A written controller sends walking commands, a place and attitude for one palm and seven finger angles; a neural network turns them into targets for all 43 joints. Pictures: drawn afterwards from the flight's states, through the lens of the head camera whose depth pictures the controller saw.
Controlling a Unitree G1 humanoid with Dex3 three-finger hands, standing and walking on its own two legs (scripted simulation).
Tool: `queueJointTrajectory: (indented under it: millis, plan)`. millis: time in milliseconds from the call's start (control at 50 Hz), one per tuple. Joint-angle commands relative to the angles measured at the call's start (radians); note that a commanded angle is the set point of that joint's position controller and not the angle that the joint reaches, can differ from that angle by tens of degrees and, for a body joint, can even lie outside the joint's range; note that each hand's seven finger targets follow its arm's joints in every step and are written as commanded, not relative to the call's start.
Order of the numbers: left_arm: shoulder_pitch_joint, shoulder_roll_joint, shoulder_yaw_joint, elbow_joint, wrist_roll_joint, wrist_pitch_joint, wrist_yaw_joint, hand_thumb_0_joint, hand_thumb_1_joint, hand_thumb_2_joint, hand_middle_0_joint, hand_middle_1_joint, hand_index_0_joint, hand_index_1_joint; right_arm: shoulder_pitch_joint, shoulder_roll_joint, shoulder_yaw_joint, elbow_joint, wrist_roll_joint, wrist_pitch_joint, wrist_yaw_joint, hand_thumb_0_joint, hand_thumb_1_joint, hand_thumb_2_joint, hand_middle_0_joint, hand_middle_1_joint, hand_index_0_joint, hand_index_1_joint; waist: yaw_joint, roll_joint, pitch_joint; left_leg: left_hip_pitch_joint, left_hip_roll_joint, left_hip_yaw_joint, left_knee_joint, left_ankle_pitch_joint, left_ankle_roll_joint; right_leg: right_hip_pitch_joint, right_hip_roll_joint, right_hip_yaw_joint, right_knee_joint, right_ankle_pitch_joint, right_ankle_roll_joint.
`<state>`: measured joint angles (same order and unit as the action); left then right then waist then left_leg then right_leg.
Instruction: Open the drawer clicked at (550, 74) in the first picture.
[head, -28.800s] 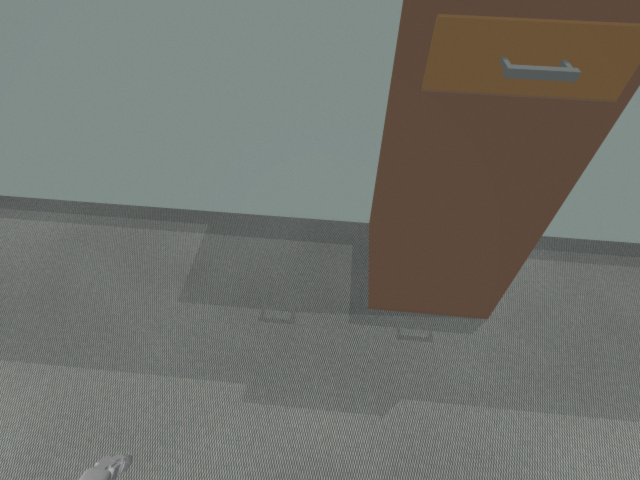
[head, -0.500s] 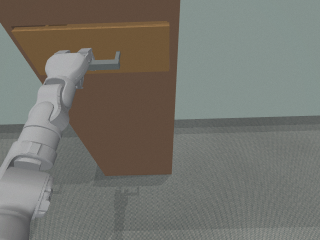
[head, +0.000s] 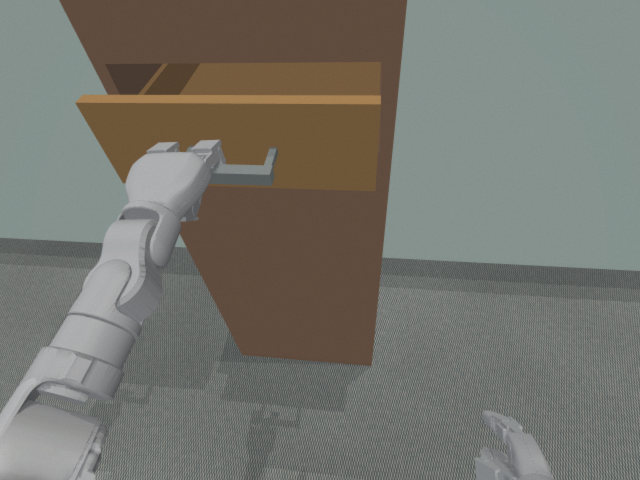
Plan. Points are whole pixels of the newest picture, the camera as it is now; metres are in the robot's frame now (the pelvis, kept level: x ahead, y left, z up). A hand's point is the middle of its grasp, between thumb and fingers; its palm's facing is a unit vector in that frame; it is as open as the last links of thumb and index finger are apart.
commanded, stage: pull the drawer open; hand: left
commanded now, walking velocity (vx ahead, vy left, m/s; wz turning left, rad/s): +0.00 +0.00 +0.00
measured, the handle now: (227, 164) +0.46 +0.16 +0.16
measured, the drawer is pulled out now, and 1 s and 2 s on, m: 0.10 0.22 0.30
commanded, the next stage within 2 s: none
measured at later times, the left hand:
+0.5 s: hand (171, 247) +0.34 +0.21 +0.13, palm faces +0.06 -0.05 -1.00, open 5.7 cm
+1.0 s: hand (148, 296) +0.27 +0.21 +0.13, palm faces +0.07 -0.08 -0.99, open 5.6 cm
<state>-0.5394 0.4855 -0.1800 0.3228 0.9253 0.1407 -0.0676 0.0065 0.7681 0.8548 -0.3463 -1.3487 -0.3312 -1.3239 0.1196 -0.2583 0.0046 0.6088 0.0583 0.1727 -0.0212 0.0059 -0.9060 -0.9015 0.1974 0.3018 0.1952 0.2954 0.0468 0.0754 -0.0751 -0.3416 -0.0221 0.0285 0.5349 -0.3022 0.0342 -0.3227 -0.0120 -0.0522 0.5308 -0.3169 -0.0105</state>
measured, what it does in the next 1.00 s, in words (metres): stands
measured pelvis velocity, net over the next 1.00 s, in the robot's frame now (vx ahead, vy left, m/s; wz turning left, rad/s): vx -0.01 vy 0.00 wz -0.01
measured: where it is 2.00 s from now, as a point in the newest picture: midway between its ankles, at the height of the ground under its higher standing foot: outside the picture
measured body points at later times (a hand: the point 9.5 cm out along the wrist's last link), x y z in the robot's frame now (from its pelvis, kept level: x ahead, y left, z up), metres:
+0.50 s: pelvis +0.00 +0.00 +0.00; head +0.01 -0.05 +0.45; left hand +0.33 +0.21 +0.19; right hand +0.19 -0.23 -0.11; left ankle -0.02 +0.10 -0.73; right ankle -0.03 -0.11 -0.73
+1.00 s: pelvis -0.01 +0.00 +0.01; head -0.01 -0.05 +0.45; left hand +0.26 +0.21 +0.19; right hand +0.21 -0.20 -0.09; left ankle -0.02 +0.10 -0.73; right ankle -0.03 -0.11 -0.73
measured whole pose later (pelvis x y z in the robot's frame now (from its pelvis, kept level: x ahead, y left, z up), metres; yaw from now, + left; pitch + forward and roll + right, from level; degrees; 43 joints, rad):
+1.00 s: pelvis -0.01 +0.00 +0.01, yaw +0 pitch +1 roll +0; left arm -0.01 0.50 -0.09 -0.21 0.89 0.13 -0.06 0.01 0.77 0.86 -0.35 -1.37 -0.36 -1.28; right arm 0.06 -0.25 0.03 0.61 0.03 0.13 0.01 0.01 -0.91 -0.90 0.20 0.30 0.19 0.30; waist 0.09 0.11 -0.03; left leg -0.22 -0.02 0.04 0.46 -0.26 0.03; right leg -0.21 -0.01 -0.04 0.47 -0.28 -0.01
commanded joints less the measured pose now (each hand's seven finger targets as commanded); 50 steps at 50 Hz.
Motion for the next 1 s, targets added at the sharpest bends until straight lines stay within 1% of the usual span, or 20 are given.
queueJointTrajectory:
  millis: [0, 140, 200, 260, 280, 300, 380, 400, 480, 600, 620, 680, 700, 740, 780, 800, 880, 900, 960, 980]
  plan:
    - [-0.365, 0.139, 0.066, -0.248, -0.006, -0.024, 0.026, 0.000, 0.900, 0.900, -0.400, -1.350, -0.400, -1.350, -0.077, -0.106, -0.032, -0.123, -0.008, -0.038, -0.004, 0.000, -0.900, -0.900, 0.200, 0.300, 0.200, 0.300, -0.032, -0.046, -0.333, 0.226, 0.007, -0.039, -0.004, 0.544, 0.002, 0.092, 0.038, 0.026, -0.026, 0.400, -0.025]
    - [-0.280, 0.133, 0.072, -0.338, -0.009, -0.036, 0.021, 0.000, 0.900, 0.900, -0.400, -1.350, -0.400, -1.350, -0.105, -0.101, -0.028, -0.134, -0.013, -0.046, -0.006, 0.000, -0.900, -0.900, 0.200, 0.300, 0.200, 0.300, -0.016, -0.044, -0.346, 0.230, 0.002, -0.036, -0.012, 0.547, 0.004, 0.123, 0.036, 0.030, -0.026, 0.423, -0.023]
    - [-0.199, 0.174, 0.122, -0.388, -0.024, -0.044, 0.019, 0.000, 0.900, 0.900, -0.400, -1.350, -0.400, -1.350, -0.120, -0.100, -0.027, -0.144, -0.016, -0.055, -0.002, 0.000, -0.900, -0.900, 0.200, 0.300, 0.200, 0.300, 0.000, -0.066, -0.354, 0.224, 0.003, -0.034, -0.016, 0.562, 0.006, 0.167, 0.032, 0.035, -0.027, 0.456, -0.021]
    - [-0.128, 0.150, 0.116, -0.443, -0.038, -0.047, 0.015, 0.000, 0.900, 0.900, -0.400, -1.350, -0.400, -1.350, -0.137, -0.097, -0.025, -0.150, -0.015, -0.058, 0.002, 0.000, -0.900, -0.900, 0.200, 0.300, 0.200, 0.300, 0.002, -0.070, -0.319, 0.218, 0.003, -0.029, -0.026, 0.551, 0.006, 0.166, 0.031, 0.032, -0.033, 0.460, -0.016]
    - [-0.118, 0.184, 0.146, -0.453, -0.043, -0.051, 0.018, 0.000, 0.900, 0.900, -0.400, -1.350, -0.400, -1.350, -0.136, -0.106, -0.026, -0.146, -0.016, -0.061, 0.001, 0.000, -0.900, -0.900, 0.200, 0.300, 0.200, 0.300, 0.000, -0.080, -0.315, 0.216, 0.006, -0.029, -0.029, 0.539, 0.004, 0.172, 0.030, 0.031, -0.038, 0.444, -0.019]
    - [-0.107, 0.153, 0.120, -0.464, -0.042, -0.050, 0.019, 0.000, 0.900, 0.900, -0.400, -1.350, -0.400, -1.350, -0.145, -0.097, -0.023, -0.149, -0.016, -0.064, 0.004, 0.000, -0.900, -0.900, 0.200, 0.300, 0.200, 0.300, 0.002, -0.062, -0.300, 0.212, 0.004, -0.029, -0.034, 0.538, 0.004, 0.164, 0.031, 0.030, -0.038, 0.440, -0.018]
    - [-0.025, 0.178, 0.158, -0.528, -0.048, -0.047, 0.031, 0.000, 0.900, 0.900, -0.400, -1.350, -0.400, -1.350, -0.151, -0.104, -0.027, -0.148, -0.019, -0.071, 0.009, 0.000, -0.900, -0.900, 0.200, 0.300, 0.200, 0.300, 0.012, -0.056, -0.300, 0.228, 0.007, -0.029, -0.038, 0.570, -0.002, 0.177, 0.031, 0.029, -0.044, 0.445, -0.019]
    - [-0.039, 0.148, 0.130, -0.548, -0.049, -0.048, 0.032, 0.000, 0.900, 0.900, -0.400, -1.350, -0.400, -1.350, -0.156, -0.094, -0.021, -0.154, -0.019, -0.078, 0.011, 0.000, -0.900, -0.900, 0.200, 0.300, 0.200, 0.300, 0.011, -0.050, -0.302, 0.226, 0.005, -0.032, -0.042, 0.556, -0.001, 0.171, 0.030, 0.027, -0.043, 0.433, -0.017]
    - [-0.010, 0.177, 0.161, -0.545, -0.047, -0.043, 0.041, 0.000, 0.900, 0.900, -0.400, -1.350, -0.400, -1.350, -0.164, -0.103, -0.022, -0.139, -0.017, -0.079, 0.007, 0.000, -0.900, -0.900, 0.200, 0.300, 0.200, 0.300, 0.006, -0.078, -0.259, 0.215, 0.005, -0.027, -0.062, 0.482, -0.006, 0.166, 0.033, 0.024, -0.061, 0.388, -0.019]
    - [0.039, 0.125, 0.119, -0.629, -0.038, -0.038, 0.048, 0.000, 0.900, 0.900, -0.400, -1.350, -0.400, -1.350, -0.186, -0.084, -0.015, -0.145, -0.023, -0.092, 0.016, 0.000, -0.900, -0.900, 0.200, 0.300, 0.200, 0.300, 0.018, -0.039, -0.289, 0.253, 0.006, -0.032, -0.063, 0.543, -0.009, 0.169, 0.032, 0.021, -0.058, 0.395, -0.019]
    - [0.080, 0.123, 0.126, -0.619, -0.044, -0.033, 0.048, 0.000, 0.900, 0.900, -0.400, -1.350, -0.400, -1.350, -0.186, -0.083, -0.018, -0.144, -0.023, -0.088, 0.016, 0.000, -0.900, -0.900, 0.200, 0.300, 0.200, 0.300, 0.018, -0.049, -0.263, 0.249, 0.007, -0.032, -0.070, 0.525, -0.009, 0.170, 0.034, 0.017, -0.064, 0.388, -0.018]
    - [0.114, 0.196, 0.188, -0.670, -0.048, -0.036, 0.049, 0.000, 0.900, 0.900, -0.400, -1.350, -0.400, -1.350, -0.203, -0.093, -0.015, -0.149, -0.026, -0.090, 0.016, 0.000, -0.900, -0.900, 0.200, 0.300, 0.200, 0.300, 0.033, -0.044, -0.274, 0.249, 0.004, -0.025, -0.073, 0.505, -0.010, 0.202, 0.033, 0.027, -0.071, 0.401, -0.021]
    - [0.118, 0.144, 0.145, -0.665, -0.039, -0.033, 0.045, 0.000, 0.900, 0.900, -0.400, -1.350, -0.400, -1.350, -0.205, -0.079, -0.006, -0.153, -0.028, -0.093, 0.019, 0.000, -0.900, -0.900, 0.200, 0.300, 0.200, 0.300, 0.031, -0.047, -0.270, 0.238, 0.002, -0.023, -0.076, 0.512, -0.008, 0.196, 0.029, 0.021, -0.066, 0.399, -0.018]
    - [0.156, 0.132, 0.150, -0.680, -0.049, -0.035, 0.043, 0.000, 0.900, 0.900, -0.400, -1.350, -0.400, -1.350, -0.204, -0.082, -0.008, -0.152, -0.028, -0.089, 0.018, 0.000, -0.900, -0.900, 0.200, 0.300, 0.200, 0.300, 0.029, -0.065, -0.242, 0.237, 0.006, -0.025, -0.082, 0.516, -0.007, 0.188, 0.032, 0.015, -0.072, 0.402, -0.015]
    - [0.176, 0.199, 0.208, -0.735, -0.052, -0.042, 0.047, 0.000, 0.900, 0.900, -0.400, -1.350, -0.400, -1.350, -0.215, -0.089, -0.012, -0.155, -0.030, -0.092, 0.018, 0.000, -0.900, -0.900, 0.200, 0.300, 0.200, 0.300, 0.039, -0.051, -0.268, 0.253, 0.005, -0.022, -0.079, 0.516, -0.009, 0.217, 0.032, 0.026, -0.075, 0.414, -0.018]
    - [0.201, 0.164, 0.181, -0.740, -0.044, -0.042, 0.046, 0.000, 0.900, 0.900, -0.400, -1.350, -0.400, -1.350, -0.214, -0.074, -0.003, -0.162, -0.034, -0.097, 0.023, 0.000, -0.900, -0.900, 0.200, 0.300, 0.200, 0.300, 0.046, -0.055, -0.275, 0.247, 0.002, -0.023, -0.080, 0.531, -0.008, 0.218, 0.028, 0.021, -0.069, 0.418, -0.017]
    - [0.252, 0.191, 0.219, -0.782, -0.057, -0.047, 0.046, 0.000, 0.900, 0.900, -0.400, -1.350, -0.400, -1.350, -0.228, -0.083, -0.005, -0.160, -0.033, -0.092, 0.024, 0.000, -0.900, -0.900, 0.200, 0.300, 0.200, 0.300, 0.043, -0.053, -0.230, 0.238, 0.006, -0.019, -0.089, 0.495, -0.012, 0.216, 0.032, 0.022, -0.082, 0.401, -0.018]
    - [0.267, 0.156, 0.190, -0.792, -0.050, -0.048, 0.049, 0.000, 0.900, 0.900, -0.400, -1.350, -0.400, -1.350, -0.228, -0.071, 0.001, -0.164, -0.035, -0.097, 0.028, 0.000, -0.900, -0.900, 0.200, 0.300, 0.200, 0.300, 0.045, -0.027, -0.227, 0.240, 0.007, -0.019, -0.090, 0.503, -0.011, 0.200, 0.030, 0.017, -0.078, 0.384, -0.017]
    - [0.349, 0.184, 0.234, -0.804, -0.056, -0.048, 0.058, 0.000, 0.900, 0.900, -0.400, -1.350, -0.400, -1.350, -0.223, -0.076, -0.003, -0.161, -0.039, -0.095, 0.029, 0.000, -0.900, -0.900, 0.200, 0.300, 0.200, 0.300, 0.054, -0.038, -0.220, 0.239, 0.005, -0.017, -0.092, 0.504, -0.011, 0.211, 0.031, 0.016, -0.082, 0.400, -0.015]
    - [0.348, 0.228, 0.275, -0.819, -0.065, -0.052, 0.060, 0.000, 0.900, 0.900, -0.400, -1.350, -0.400, -1.350, -0.229, -0.084, -0.003, -0.158, -0.036, -0.099, 0.027, 0.000, -0.900, -0.900, 0.200, 0.300, 0.200, 0.300, 0.055, -0.042, -0.226, 0.237, 0.006, -0.017, -0.088, 0.485, -0.013, 0.225, 0.031, 0.023, -0.083, 0.402, -0.018]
